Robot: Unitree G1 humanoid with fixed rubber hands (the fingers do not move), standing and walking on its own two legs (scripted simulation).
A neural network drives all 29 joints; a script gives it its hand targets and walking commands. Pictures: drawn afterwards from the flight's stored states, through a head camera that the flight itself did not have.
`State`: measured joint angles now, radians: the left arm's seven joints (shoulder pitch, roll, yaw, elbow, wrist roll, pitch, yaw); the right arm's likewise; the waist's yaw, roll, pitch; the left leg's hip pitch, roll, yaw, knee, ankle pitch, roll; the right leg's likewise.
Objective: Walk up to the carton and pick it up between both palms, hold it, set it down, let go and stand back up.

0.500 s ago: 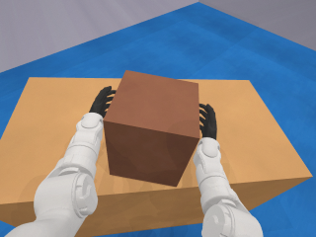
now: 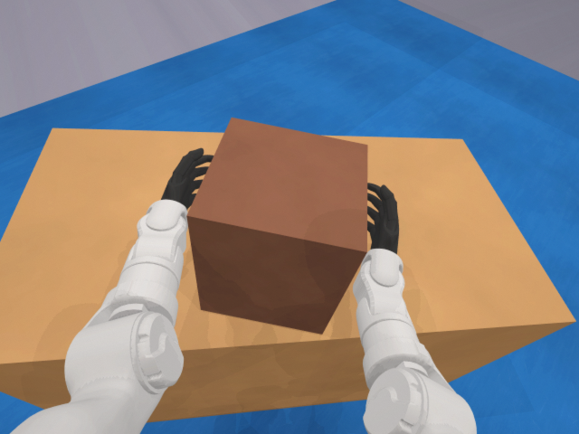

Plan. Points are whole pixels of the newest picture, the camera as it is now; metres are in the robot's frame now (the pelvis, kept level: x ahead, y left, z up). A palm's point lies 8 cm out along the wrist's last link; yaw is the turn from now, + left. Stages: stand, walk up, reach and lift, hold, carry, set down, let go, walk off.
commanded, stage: set down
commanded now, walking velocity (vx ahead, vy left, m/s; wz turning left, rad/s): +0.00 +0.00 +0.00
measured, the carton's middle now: (279, 232) +0.42 -0.03 +0.01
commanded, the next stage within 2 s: none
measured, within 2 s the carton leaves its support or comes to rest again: neither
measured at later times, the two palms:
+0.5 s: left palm (179, 206) +0.44 +0.12 +0.05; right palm (378, 244) +0.36 -0.17 +0.04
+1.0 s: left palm (186, 216) +0.46 +0.11 +0.00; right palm (370, 263) +0.36 -0.18 -0.01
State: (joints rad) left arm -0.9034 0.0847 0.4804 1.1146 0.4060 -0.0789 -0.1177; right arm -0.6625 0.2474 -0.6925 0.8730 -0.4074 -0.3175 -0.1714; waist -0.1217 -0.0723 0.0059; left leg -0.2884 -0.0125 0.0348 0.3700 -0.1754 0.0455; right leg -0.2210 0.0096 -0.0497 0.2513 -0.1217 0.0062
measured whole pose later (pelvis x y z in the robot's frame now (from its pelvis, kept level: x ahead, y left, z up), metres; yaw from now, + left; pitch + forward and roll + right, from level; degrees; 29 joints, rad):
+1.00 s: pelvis +0.02 +0.00 -0.01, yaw -2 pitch +18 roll -3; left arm -0.85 0.19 0.20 1.30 0.10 -0.22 0.00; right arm -0.66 0.11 -0.34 1.18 -0.12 -0.38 -0.25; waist -0.15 0.02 -0.16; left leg -0.60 0.03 0.06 0.53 -0.26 0.04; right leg -0.52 0.03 -0.05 0.36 -0.17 0.00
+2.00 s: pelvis -0.03 +0.00 -0.01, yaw -3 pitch +8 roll -2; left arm -1.20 0.48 -0.15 1.31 -0.34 0.15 -0.04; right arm -0.96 -0.11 -0.13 0.92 0.25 0.24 -0.27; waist -0.20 -0.05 -0.15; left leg -0.44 0.00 0.02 0.49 -0.20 0.03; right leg -0.41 0.02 -0.04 0.40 -0.14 -0.01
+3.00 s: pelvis -0.03 +0.03 -0.01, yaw -4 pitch -4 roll -3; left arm -0.43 0.36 0.00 0.45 -0.24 0.32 -0.08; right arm -0.27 -0.04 -0.12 0.25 0.20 0.29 -0.27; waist -0.05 -0.01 0.07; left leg -0.18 -0.01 0.06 0.49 -0.24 0.07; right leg -0.13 0.01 0.00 0.34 -0.13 0.03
